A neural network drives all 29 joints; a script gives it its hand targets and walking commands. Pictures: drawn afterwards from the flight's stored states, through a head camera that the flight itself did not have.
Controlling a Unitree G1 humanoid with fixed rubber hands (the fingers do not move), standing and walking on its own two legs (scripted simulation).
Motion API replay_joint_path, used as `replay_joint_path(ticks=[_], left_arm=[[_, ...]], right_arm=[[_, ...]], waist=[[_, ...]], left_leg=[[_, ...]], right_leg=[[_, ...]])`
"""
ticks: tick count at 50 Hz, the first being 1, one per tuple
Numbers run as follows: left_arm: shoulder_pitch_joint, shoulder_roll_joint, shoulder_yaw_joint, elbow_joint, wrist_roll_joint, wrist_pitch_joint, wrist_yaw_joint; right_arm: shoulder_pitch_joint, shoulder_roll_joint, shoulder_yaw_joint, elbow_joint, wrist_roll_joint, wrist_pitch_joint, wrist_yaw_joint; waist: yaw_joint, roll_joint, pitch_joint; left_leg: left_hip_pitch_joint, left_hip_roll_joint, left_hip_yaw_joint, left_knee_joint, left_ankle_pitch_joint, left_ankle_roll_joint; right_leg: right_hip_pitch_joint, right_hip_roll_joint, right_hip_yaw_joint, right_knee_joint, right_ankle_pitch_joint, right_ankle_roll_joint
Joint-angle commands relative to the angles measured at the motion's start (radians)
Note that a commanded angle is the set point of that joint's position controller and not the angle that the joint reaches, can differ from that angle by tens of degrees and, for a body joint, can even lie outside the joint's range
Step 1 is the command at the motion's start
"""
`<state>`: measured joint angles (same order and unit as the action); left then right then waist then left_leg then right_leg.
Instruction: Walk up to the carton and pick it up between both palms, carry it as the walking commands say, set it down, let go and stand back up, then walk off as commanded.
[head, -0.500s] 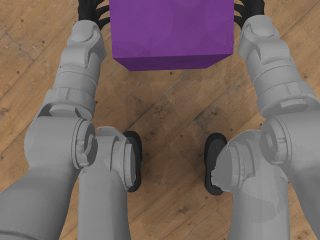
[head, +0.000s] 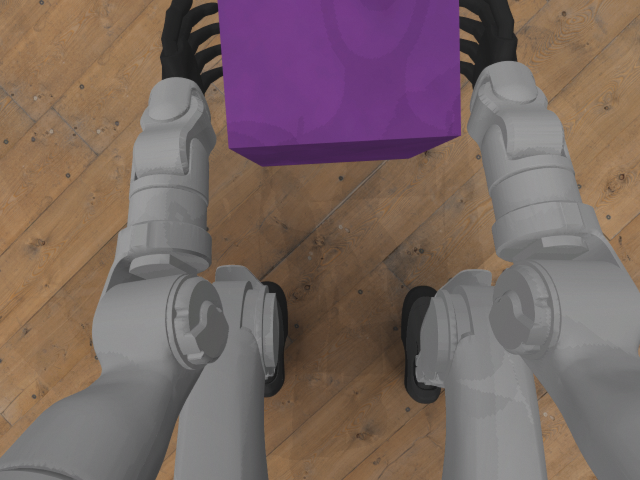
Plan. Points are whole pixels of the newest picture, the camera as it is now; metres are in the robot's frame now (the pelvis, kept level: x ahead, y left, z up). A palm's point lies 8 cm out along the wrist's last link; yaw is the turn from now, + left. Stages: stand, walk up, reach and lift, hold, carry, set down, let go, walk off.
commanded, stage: reach and lift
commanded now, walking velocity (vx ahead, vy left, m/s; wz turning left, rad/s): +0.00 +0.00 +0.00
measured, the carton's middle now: (336, 95) +0.53 +0.03 -0.19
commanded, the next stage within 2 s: none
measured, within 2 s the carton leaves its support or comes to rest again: neither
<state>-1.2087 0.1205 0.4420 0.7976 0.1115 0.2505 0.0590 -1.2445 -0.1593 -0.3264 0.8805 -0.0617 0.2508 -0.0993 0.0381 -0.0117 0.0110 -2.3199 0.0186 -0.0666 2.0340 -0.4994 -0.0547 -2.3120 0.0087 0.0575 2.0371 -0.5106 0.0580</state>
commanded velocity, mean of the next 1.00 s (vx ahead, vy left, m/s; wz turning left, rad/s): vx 0.00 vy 0.00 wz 0.00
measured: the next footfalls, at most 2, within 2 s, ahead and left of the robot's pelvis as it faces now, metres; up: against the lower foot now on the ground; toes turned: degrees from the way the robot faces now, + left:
none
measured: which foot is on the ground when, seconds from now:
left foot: down 0.00-1.00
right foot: down 0.00-1.00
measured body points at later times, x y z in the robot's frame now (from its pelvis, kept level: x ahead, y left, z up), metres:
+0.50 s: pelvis +0.00 +0.00 +0.04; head +0.30 +0.01 +0.38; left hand +0.52 +0.18 -0.04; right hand +0.53 -0.13 -0.05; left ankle +0.12 +0.14 -0.37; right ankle +0.12 -0.14 -0.37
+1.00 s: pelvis +0.01 +0.00 +0.09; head +0.27 +0.01 +0.46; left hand +0.50 +0.18 +0.03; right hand +0.52 -0.13 +0.02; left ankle +0.12 +0.14 -0.37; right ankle +0.12 -0.14 -0.37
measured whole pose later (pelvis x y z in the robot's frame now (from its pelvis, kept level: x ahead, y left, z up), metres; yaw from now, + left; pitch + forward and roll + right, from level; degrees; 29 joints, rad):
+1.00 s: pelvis +0.01 +0.00 +0.09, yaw +1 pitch +46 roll -1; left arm -1.01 -0.02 0.50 0.66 0.23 0.35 0.08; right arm -1.01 -0.02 -0.43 0.70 -0.20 0.37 -0.09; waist 0.03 0.00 -0.23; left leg -2.07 0.00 -0.07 1.72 -0.46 -0.05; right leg -2.05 0.01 0.05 1.73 -0.49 0.05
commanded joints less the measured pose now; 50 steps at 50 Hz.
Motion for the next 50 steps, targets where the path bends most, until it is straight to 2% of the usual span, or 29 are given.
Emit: replay_joint_path(ticks=[1,11,18,29,40,50], left_arm=[[-0.555,-0.924,-0.443,-0.028,-0.092,0.012,-0.289],[-0.554,-0.983,-0.533,-0.111,-0.129,0.039,-0.287],[-0.486,-1.031,-0.475,-0.047,-0.075,0.068,-0.297],[-0.482,-1.063,-0.440,-0.034,-0.045,0.092,-0.297],[-0.425,-1.114,-0.456,-0.034,-0.044,0.110,-0.313],[-0.373,-1.130,-0.450,-0.029,-0.034,0.117,-0.316]], right_arm=[[-0.589,0.948,0.393,-0.123,0.100,-0.021,0.290],[-0.580,1.012,0.466,-0.213,0.125,0.010,0.290],[-0.511,1.037,0.413,-0.180,0.065,0.040,0.306],[-0.518,1.053,0.375,-0.178,0.041,0.066,0.335],[-0.457,1.106,0.397,-0.190,0.033,0.084,0.349],[-0.410,1.120,0.394,-0.186,0.024,0.092,0.358]], waist=[[0.016,-0.013,-1.119],[0.014,-0.019,-1.295],[0.005,-0.006,-1.202],[-0.007,-0.001,-1.182],[-0.010,0.004,-1.239],[-0.011,-0.006,-1.205]], left_leg=[[0.612,-0.137,0.188,-0.171,0.220,0.023],[0.709,-0.146,0.190,-0.210,0.282,0.017],[0.677,-0.155,0.187,-0.270,0.230,0.018],[0.757,-0.164,0.179,-0.353,0.154,0.023],[0.808,-0.173,0.178,-0.407,0.211,0.021],[0.863,-0.176,0.166,-0.479,0.202,0.024]], right_leg=[[0.572,0.142,-0.181,-0.180,0.180,-0.029],[0.670,0.147,-0.184,-0.221,0.241,-0.024],[0.624,0.151,-0.179,-0.284,0.193,-0.026],[0.611,0.153,-0.187,-0.369,0.104,-0.032],[0.720,0.158,-0.172,-0.432,0.167,-0.029],[0.778,0.159,-0.162,-0.506,0.154,-0.029]])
